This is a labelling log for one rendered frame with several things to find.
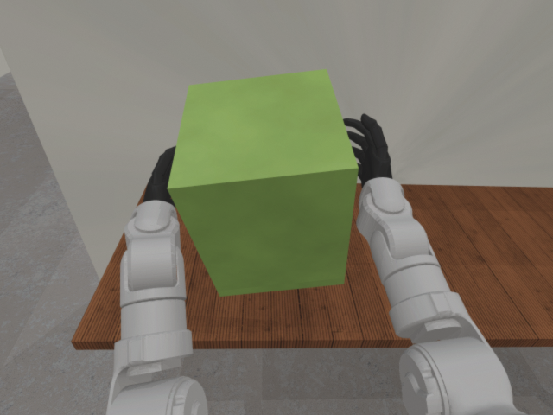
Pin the carton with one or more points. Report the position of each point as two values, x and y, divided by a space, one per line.
264 178

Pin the left robot forearm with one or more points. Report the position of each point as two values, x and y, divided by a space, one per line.
154 334

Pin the right robot forearm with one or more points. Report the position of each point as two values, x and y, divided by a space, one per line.
423 308

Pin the right robot hand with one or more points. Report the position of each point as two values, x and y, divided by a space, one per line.
374 157

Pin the left robot upper arm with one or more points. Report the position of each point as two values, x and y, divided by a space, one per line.
174 396

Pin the table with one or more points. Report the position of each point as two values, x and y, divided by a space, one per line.
494 246

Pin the left robot hand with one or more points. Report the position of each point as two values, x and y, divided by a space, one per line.
158 183

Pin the right robot upper arm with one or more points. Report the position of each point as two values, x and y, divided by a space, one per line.
459 376

